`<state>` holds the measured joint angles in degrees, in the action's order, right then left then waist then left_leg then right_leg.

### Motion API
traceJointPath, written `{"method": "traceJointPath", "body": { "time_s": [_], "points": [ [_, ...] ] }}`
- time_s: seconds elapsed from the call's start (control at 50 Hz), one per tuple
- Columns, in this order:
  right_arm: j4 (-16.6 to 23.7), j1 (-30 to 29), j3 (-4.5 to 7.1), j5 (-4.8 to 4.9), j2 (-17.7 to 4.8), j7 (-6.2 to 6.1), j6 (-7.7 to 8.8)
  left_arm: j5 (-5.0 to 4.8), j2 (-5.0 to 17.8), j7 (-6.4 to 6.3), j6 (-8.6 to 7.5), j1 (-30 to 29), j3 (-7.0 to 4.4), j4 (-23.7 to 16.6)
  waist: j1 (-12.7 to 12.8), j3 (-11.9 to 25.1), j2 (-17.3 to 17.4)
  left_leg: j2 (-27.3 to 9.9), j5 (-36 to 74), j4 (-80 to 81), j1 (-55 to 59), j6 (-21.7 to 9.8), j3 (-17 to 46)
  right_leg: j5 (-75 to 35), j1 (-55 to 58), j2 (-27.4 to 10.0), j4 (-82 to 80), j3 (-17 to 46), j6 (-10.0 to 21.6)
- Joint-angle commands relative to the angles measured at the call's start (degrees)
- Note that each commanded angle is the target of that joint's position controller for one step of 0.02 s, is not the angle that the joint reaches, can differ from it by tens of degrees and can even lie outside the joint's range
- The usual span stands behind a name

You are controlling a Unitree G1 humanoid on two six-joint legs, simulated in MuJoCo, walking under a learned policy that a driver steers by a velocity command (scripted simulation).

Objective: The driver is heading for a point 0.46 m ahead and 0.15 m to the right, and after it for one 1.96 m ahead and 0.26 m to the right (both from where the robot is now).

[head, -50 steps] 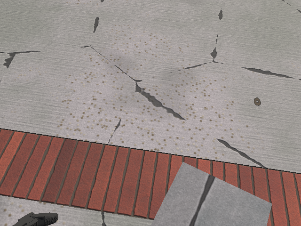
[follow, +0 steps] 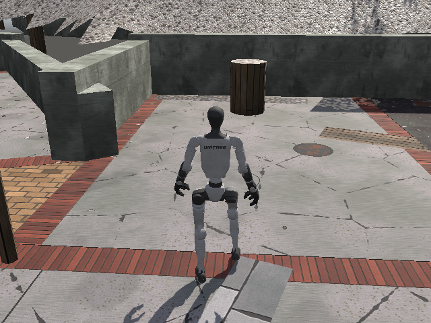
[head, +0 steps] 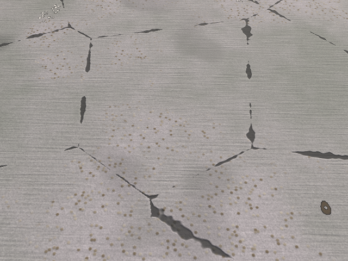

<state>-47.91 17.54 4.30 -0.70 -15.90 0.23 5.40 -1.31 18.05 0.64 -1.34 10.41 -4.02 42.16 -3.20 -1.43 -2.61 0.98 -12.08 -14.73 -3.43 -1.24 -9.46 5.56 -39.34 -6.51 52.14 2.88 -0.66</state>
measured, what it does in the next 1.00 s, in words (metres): walks ahead, turning right: right foot, then left foot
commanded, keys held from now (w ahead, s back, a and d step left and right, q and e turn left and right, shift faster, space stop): w+e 0.42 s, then e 0.24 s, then q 0.34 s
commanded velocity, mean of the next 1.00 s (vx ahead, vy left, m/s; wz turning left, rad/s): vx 0.32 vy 0.00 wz -0.38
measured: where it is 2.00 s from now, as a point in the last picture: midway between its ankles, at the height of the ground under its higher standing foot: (190, 250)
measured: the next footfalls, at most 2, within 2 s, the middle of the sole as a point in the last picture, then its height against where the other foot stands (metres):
right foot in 0.20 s outside the picture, level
left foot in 0.66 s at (183, 238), level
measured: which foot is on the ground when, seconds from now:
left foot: down 0.00-0.22, up 0.24-0.64, down 0.66-1.00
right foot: up 0.00-0.18, down 0.20-0.66, up 0.68-0.96, down 0.98-1.00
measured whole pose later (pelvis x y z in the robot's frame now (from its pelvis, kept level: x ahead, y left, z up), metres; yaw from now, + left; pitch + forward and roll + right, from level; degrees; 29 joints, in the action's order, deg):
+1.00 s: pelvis +0.42 -0.09 -0.01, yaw -22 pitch +0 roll +0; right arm -44.0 9.6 2.6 0.8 -15.5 0.4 -0.6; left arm 0.8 15.5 -2.1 1.6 9.5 -2.8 40.0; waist -1.7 -3.9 1.1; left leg 3.8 -7.7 -28.9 -21.3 -1.1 5.3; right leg 14.3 -15.6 0.6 30.8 3.9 -1.0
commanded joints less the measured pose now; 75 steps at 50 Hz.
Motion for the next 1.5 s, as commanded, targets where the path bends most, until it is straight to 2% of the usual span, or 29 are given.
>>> {"method": "traceJointPath", "body": {
  "time_s": [0.02, 0.14, 0.2, 0.22, 0.24, 0.26, 0.28, 0.32, 0.4, 0.5, 0.64, 0.66, 0.68, 0.7, 0.72, 0.76, 0.84, 0.96, 1.0, 1.02, 1.06, 1.12, 1.18, 1.3, 1.32, 1.34, 1.36, 1.4, 1.5],
  "points": [
    [4.01, -4.88, 1.99, 0.42, -9.05, -0.59, 0.81, 0.12, 0.22, 1.26, -0.63, -2.81, 0.54, -4.20, 0.93, -2.09, 4.93, -15.38, 14.61, 7.88, -3.20, -8.53, 3.41, -7.60, 3.11, -0.60, -8.36, -1.24, 0.70],
    [1.82, -1.99, 3.26, 2.27, -12.57, -0.78, -1.47, 0.36, 2.71, 2.61, -0.13, -7.87, -0.33, -8.29, 0.98, -2.45, 5.90, -18.16, 30.13, -0.40, 7.60, -5.79, -0.58, 2.29, 4.81, 2.91, -15.41, -6.12, 5.09],
    [2.42, -2.34, 2.68, 2.23, -11.69, -1.29, -2.49, 0.01, 9.87, 1.50, 0.61, 12.16, -4.56, -3.49, 11.75, 9.21, 4.14, -13.63, 41.08, -30.62, -2.26, -1.41, -4.48, 2.20, 35.40, 9.57, -19.62, -7.61, 10.29],
    [5.20, 2.28, 0.36, -0.62, -4.74, -0.90, -1.68, -0.58, 17.28, 0.40, 0.83, 14.74, -6.13, -3.02, 8.03, 13.39, -11.30, -6.12, -1.69, -52.80, -26.86, 2.68, -3.86, 4.09, 55.32, -5.42, -21.74, 18.96, 18.74],
    [6.82, -0.05, -0.55, 0.35, -4.60, -0.28, 0.49, -0.40, 16.44, 0.85, -0.20, 14.25, -5.22, -5.64, 8.35, 23.54, -11.09, 1.73, -23.00, -64.56, -38.62, 3.62, 10.37, 17.20, 63.11, -13.35, -33.81, 45.82, 26.51],
    [8.10, -6.78, 0.67, 2.89, -9.46, 0.36, 1.98, 0.16, 11.85, 1.29, -1.18, 13.26, -3.81, -5.36, 10.86, 17.71, -4.36, -1.79, -18.39, -65.59, -44.53, 2.03, 14.63, 16.67, 59.88, -12.38, -36.65, 40.03, 22.60],
    [8.87, -8.85, 0.31, 3.24, -8.79, 0.39, 2.77, 0.29, 9.96, 1.22, -1.82, 11.23, -3.26, -5.13, 9.35, 11.65, -2.51, -4.16, -13.61, -61.66, -44.78, 0.70, 14.11, 13.47, 52.70, -10.10, -36.10, 32.61, 20.40],
    [7.54, -7.77, 0.81, 0.74, -9.16, -0.32, 2.50, 0.83, 6.14, 0.81, -2.07, 4.14, -1.94, -6.46, 4.34, 5.84, 0.52, -7.84, -7.64, -52.02, -36.60, 1.04, 14.53, 0.93, 37.73, -5.80, -36.67, 21.85, 17.57],
    [7.72, -7.72, 0.50, -0.22, -6.79, -0.24, 0.34, 0.91, 7.25, -0.36, -2.35, 3.41, -2.16, -7.05, 2.36, 3.66, 0.63, -6.96, -1.69, -42.35, -31.46, 4.02, 12.90, -9.00, 27.98, -2.85, -39.60, 15.29, 17.89],
    [10.37, -17.32, -0.77, -0.26, -4.06, 0.24, 0.35, 0.46, 8.95, -1.93, -0.99, 6.70, -2.94, -5.24, 5.50, 1.75, -1.69, -1.11, 15.71, -21.37, -24.58, 5.53, 10.94, -17.45, 22.94, 2.51, -35.26, 8.66, 12.61],
    [9.93, -12.46, 1.15, -0.19, -8.22, 0.75, 0.99, 0.13, 6.42, -3.05, 1.01, 4.69, -2.70, -6.07, 1.59, 5.62, -4.27, -0.44, 16.95, -8.86, -14.49, 1.35, 13.66, -11.68, 29.60, 2.98, -19.10, 18.35, 7.34],
    [9.97, -8.89, 1.66, -1.27, -10.65, 0.30, 1.24, 0.74, 3.53, -2.92, 0.82, 5.12, -1.77, -7.32, 0.66, 11.23, 0.00, -7.30, 29.42, -9.80, -3.51, -1.68, 18.27, -4.38, 25.98, 6.79, -8.78, 15.65, 4.91],
    [10.23, -6.91, 1.55, -2.44, -12.66, -0.04, 0.73, 1.81, -0.50, -2.86, 0.74, 14.98, -0.55, -6.50, 4.75, 18.00, 13.76, -21.45, 52.91, -13.55, 12.52, -9.86, 32.77, 32.56, 14.05, 13.74, 6.82, 9.64, 1.13],
    [8.54, -4.32, 1.84, -0.83, -12.23, 0.51, -0.33, 0.54, 3.54, -2.55, 0.65, 22.11, -0.71, -5.63, 5.84, 23.59, 20.77, -28.15, 39.48, -10.91, 16.68, -17.50, 48.98, 37.55, 6.88, 12.92, 18.21, 8.61, -0.90],
    [9.99, -7.25, 0.69, -0.06, -7.99, 0.72, -0.75, 0.04, 7.26, -2.74, 1.40, 18.64, -1.64, -3.90, 4.24, 19.16, 12.79, -23.67, 26.11, -8.26, 11.76, -15.91, 45.78, 32.38, 5.43, 10.37, 22.41, 9.95, -2.67],
    [10.01, -12.57, -1.73, -0.52, -2.57, 1.28, -1.74, 0.91, 6.88, -3.34, 3.43, 10.21, -1.62, -3.99, 3.80, 10.90, 6.86, -16.26, 13.41, -5.91, -0.45, -11.26, 33.75, 26.78, 7.79, 7.32, 17.84, 7.15, -4.02],
    [8.55, -14.31, -0.34, -0.04, -7.04, 1.14, -3.47, 1.97, 1.70, -3.16, 3.32, 6.89, -0.08, -4.67, 4.80, 5.63, 12.55, -8.63, 15.44, -3.39, -11.52, -9.41, 25.51, 24.38, 20.37, 7.10, -7.62, 0.21, -4.15],
    [9.11, -13.61, 0.75, 2.06, -9.32, -0.19, -5.29, 1.91, 3.78, -2.87, 2.61, 5.45, -0.90, -3.64, 5.45, 6.30, 10.26, -8.66, -1.88, -3.32, -15.71, -7.85, 30.47, 6.51, 30.87, 7.95, -25.35, -0.05, 0.36],
    [9.87, -12.79, 0.27, 1.71, -6.83, -0.31, -5.16, 2.93, 8.22, -3.11, 2.46, 5.05, -2.13, -4.25, 4.38, 4.42, 0.96, -3.09, -10.25, -8.94, -24.19, -3.05, 23.59, 10.12, 33.23, -0.45, -28.11, 6.47, 5.27],
    [10.23, -12.89, 0.17, 1.75, -6.38, -0.29, -5.02, 3.14, 7.96, -3.09, 2.41, 4.82, -2.32, -3.89, 4.12, 3.23, -6.05, 1.47, -12.16, -15.99, -24.81, -0.71, 16.71, 10.67, 30.34, -4.48, -31.68, 10.91, 8.50],
    [9.44, -10.78, 1.15, 1.61, -7.60, -0.09, -4.93, 3.60, 7.23, -3.51, 1.68, 0.67, -2.13, -5.77, 4.20, 2.39, -10.23, 2.03, -17.71, -34.38, -28.43, 1.80, 12.07, -6.10, 31.07, -12.87, -33.84, 16.76, 13.39],
    [8.44, -7.49, 1.70, 1.94, -6.76, -0.20, -6.51, 1.71, 5.92, -3.90, 0.68, -2.09, -1.77, -6.12, 2.86, 2.90, -4.03, -0.87, -17.57, -45.69, -33.08, 4.63, 13.26, -23.96, 35.20, -12.15, -30.04, 10.15, 12.86],
    [10.28, -10.03, 0.49, 2.31, -4.23, 0.62, -7.23, 1.39, 6.96, -3.62, 1.76, -2.47, -2.38, -5.45, 4.43, 3.43, -6.00, -1.81, -12.04, -37.09, -28.37, 5.90, 8.81, -24.23, 35.01, -8.63, -29.16, 2.93, 11.29],
    [11.23, -5.60, 2.04, 1.71, -7.77, 1.61, -7.78, -0.39, 7.75, -2.95, 1.71, -0.40, -2.84, -3.40, 2.41, 5.80, -4.73, 1.51, 4.44, -11.94, -9.29, 0.83, 4.89, -14.18, 29.55, -7.85, -19.19, -2.88, 6.34],
    [11.57, -3.39, 3.45, 1.70, -12.24, 0.68, -7.72, 1.04, 5.83, -2.52, 1.12, 2.64, -2.40, -2.73, 2.46, 7.72, 5.01, -4.43, 22.98, -9.30, 1.01, -2.43, 15.10, -1.30, 20.66, -3.85, -7.80, -7.75, 1.17],
    [13.22, -2.84, 4.76, 0.32, -19.95, 0.17, -7.41, 3.76, 1.97, -2.44, 0.69, 0.13, -0.83, -6.51, 2.71, 8.63, 21.55, -21.51, 43.05, -8.27, 7.42, -15.44, 39.69, 33.21, 2.91, 5.73, 8.17, -8.49, -4.42],
    [13.01, 0.05, 3.62, -0.98, -16.02, 0.73, -6.19, 2.62, 4.68, -2.72, 0.53, -5.13, -1.49, -6.90, -2.17, 13.37, 13.57, -23.54, 38.99, -6.71, 6.29, -21.07, 42.13, 36.66, 1.94, 6.25, 17.26, 1.25, -4.16],
    [12.91, -5.53, 2.80, 0.39, -13.09, 0.31, -4.91, 1.23, 5.96, -3.28, 1.08, -5.04, -2.10, -5.93, 0.93, 7.72, 7.76, -17.26, 27.93, -6.53, 1.81, -15.54, 32.79, 27.66, 0.32, 4.21, 17.69, 2.30, -2.91],
    [14.21, -9.67, 1.91, 1.12, -11.08, -1.57, -6.34, 1.50, 4.55, -3.48, 1.26, -2.23, -2.09, -4.63, 3.58, 7.16, 9.05, -11.18, 21.25, -5.12, -4.62, -12.18, 27.93, 16.22, 6.88, 6.16, 7.56, 1.66, -4.39]
  ]
}}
